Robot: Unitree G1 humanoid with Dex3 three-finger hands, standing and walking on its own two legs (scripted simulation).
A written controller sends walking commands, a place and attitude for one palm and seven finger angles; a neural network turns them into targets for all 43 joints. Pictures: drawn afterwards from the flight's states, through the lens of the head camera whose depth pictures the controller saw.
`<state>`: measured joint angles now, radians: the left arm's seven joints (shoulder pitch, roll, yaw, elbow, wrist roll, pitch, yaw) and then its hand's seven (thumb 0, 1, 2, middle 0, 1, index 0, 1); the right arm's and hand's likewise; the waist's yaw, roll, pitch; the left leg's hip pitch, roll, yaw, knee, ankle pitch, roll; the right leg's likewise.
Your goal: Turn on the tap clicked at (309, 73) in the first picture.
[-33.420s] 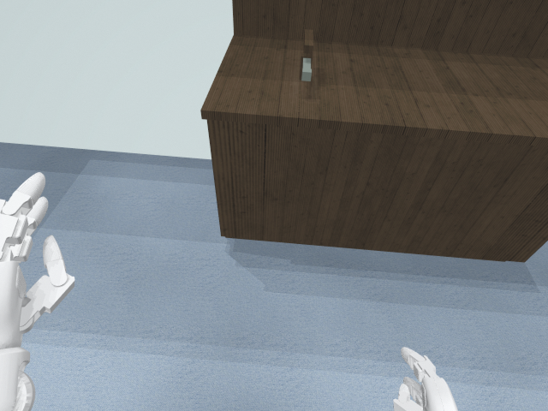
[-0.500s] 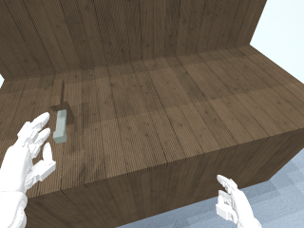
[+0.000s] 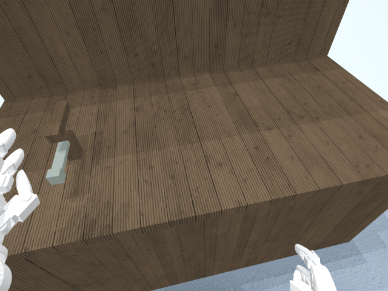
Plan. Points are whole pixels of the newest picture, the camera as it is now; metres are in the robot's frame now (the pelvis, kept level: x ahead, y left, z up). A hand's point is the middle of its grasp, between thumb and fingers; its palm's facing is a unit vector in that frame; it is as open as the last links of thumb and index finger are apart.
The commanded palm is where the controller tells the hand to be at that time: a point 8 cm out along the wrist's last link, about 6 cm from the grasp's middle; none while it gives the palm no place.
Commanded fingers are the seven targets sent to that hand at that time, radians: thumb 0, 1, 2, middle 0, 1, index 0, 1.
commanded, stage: turn the palm inward beside the body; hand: left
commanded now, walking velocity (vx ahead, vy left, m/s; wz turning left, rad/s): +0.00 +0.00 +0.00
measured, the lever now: (56, 176) +0.33 +0.36 +0.04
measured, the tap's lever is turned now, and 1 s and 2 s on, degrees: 0 0 0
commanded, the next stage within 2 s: reach beside the lever's end, fingers flat in 1.38 s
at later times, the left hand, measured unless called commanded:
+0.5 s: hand (15, 229) +0.17 +0.29 +0.15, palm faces +0.46 -0.87 -0.17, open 7.4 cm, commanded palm +0.12 +0.32 +0.16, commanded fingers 0.00 0.90 0.90 -0.20 -0.30 -0.20 -0.30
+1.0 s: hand (18, 247) +0.15 +0.27 +0.14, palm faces +0.48 -0.87 -0.13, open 7.4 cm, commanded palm +0.09 +0.31 +0.15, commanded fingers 0.00 0.90 0.90 -0.20 -0.30 -0.20 -0.30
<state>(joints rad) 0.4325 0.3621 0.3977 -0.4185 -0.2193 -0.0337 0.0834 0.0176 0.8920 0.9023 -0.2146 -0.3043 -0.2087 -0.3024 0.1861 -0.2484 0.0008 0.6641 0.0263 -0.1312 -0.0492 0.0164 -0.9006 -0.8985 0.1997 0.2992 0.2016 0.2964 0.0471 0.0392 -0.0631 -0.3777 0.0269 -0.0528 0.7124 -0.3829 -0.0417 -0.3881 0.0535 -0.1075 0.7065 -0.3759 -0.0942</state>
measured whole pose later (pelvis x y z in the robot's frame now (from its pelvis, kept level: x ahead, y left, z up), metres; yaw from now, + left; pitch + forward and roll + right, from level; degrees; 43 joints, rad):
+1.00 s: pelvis -0.03 +0.04 +0.00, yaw +2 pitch +0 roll -1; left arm 0.56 0.23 0.20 -0.53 -0.23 0.06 0.20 0.02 0.90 0.90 -0.20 -0.30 -0.20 -0.30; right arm 0.20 -0.24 0.07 0.63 0.03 -0.23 -0.09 0.02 -0.90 -0.90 0.20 0.30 0.20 0.30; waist 0.07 0.05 -0.05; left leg -0.38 -0.02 -0.05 0.73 -0.35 0.00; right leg -0.37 0.00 -0.12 0.70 -0.33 -0.05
